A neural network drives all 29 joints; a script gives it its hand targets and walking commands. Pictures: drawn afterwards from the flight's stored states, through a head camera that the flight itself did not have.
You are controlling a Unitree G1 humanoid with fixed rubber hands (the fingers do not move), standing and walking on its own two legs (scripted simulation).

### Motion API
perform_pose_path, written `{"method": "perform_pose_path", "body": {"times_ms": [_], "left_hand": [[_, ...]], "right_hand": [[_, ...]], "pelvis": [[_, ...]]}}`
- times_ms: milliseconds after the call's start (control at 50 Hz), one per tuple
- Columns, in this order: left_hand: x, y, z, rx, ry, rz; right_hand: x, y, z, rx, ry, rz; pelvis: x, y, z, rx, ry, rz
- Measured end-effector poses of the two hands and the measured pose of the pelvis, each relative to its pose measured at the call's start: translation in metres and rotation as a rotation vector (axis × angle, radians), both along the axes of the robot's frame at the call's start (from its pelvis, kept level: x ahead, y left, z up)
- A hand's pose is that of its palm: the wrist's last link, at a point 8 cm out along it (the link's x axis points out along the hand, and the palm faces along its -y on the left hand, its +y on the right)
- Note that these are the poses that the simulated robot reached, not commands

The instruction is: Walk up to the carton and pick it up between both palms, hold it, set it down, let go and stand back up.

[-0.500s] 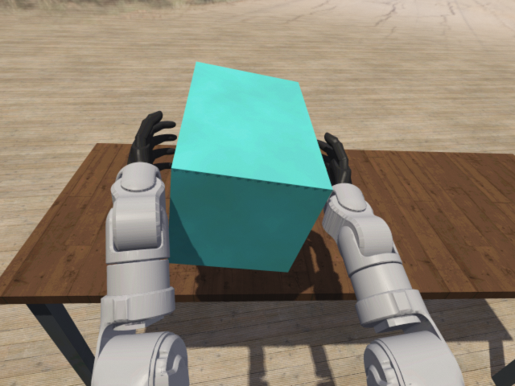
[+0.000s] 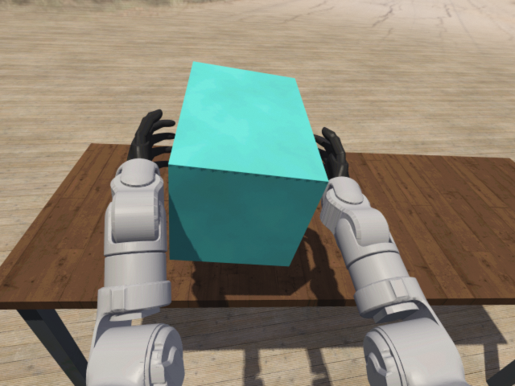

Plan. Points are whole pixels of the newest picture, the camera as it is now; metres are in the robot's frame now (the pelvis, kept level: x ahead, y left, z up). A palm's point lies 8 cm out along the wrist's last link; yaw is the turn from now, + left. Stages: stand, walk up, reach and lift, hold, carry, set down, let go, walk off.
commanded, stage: hold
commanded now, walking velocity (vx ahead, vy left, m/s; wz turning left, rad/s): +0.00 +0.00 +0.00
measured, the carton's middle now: (238, 159) +0.45 +0.01 +0.19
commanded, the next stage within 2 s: set down in 1.28 s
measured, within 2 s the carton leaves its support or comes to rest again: neither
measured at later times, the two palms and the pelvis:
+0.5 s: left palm (136, 174) +0.36 +0.16 +0.22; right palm (329, 189) +0.35 -0.12 +0.19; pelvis +0.01 +0.01 +0.00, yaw +0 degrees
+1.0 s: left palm (145, 172) +0.36 +0.14 +0.22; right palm (336, 188) +0.35 -0.13 +0.20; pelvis -0.01 +0.00 +0.00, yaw +0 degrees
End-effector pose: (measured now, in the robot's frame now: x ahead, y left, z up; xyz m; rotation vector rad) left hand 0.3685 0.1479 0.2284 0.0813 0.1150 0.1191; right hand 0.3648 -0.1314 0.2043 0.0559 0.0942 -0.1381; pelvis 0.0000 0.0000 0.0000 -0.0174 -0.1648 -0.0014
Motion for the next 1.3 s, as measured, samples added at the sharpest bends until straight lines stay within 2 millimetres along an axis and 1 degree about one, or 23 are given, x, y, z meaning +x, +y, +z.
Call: {"method": "perform_pose_path", "body": {"times_ms": [100, 220, 420, 620, 760, 900, 1000, 1080, 1160, 1300], "left_hand": [[-0.003, 0.005, -0.008, -0.006, 0.014, 0.011], [-0.006, 0.01, -0.013, -0.005, 0.017, 0.017], [-0.011, 0.01, -0.01, -0.009, -0.01, 0.009], [-0.017, 0.005, -0.006, -0.002, -0.002, 0.01], [-0.014, 0.003, -0.011, 0.003, 0.038, 0.012], [-0.012, 0.0, -0.007, 0.002, 0.017, 0.009], [-0.01, -0.003, -0.007, -0.007, 0.016, 0.0], [-0.007, -0.004, -0.008, -0.007, 0.032, -0.002], [-0.004, -0.002, -0.01, 0.003, 0.04, -0.003], [-0.006, 0.003, -0.006, 0.006, 0.01, 0.007]], "right_hand": [[0.0, 0.005, -0.006, 0.004, 0.013, 0.008], [-0.001, 0.01, -0.013, 0.016, 0.014, 0.013], [-0.008, 0.01, -0.011, 0.028, -0.015, 0.001], [-0.015, 0.006, -0.012, 0.02, -0.009, -0.001], [-0.013, 0.004, -0.018, 0.013, 0.028, 0.004], [-0.011, 0.001, -0.013, 0.012, 0.005, 0.002], [-0.011, -0.003, -0.009, 0.004, 0.003, -0.006], [-0.009, -0.003, -0.011, -0.001, 0.018, -0.009], [-0.006, -0.002, -0.013, 0.006, 0.024, -0.007], [-0.003, 0.004, -0.009, 0.015, -0.008, 0.002]], "pelvis": [[0.007, 0.003, 0.0, -0.002, -0.02, 0.008], [0.011, 0.007, 0.0, -0.004, -0.029, 0.011], [0.01, 0.011, -0.001, -0.006, -0.036, 0.005], [0.0, 0.01, -0.001, -0.002, -0.049, -0.004], [-0.01, 0.005, -0.001, 0.006, -0.032, -0.006], [-0.013, 0.0, 0.0, 0.006, -0.013, 0.001], [-0.011, -0.002, -0.001, 0.007, -0.01, 0.001], [-0.009, -0.003, -0.001, 0.008, -0.016, 0.001], [-0.006, -0.001, 0.0, 0.006, -0.014, 0.001], [0.0, 0.004, 0.0, 0.002, -0.018, 0.004]]}}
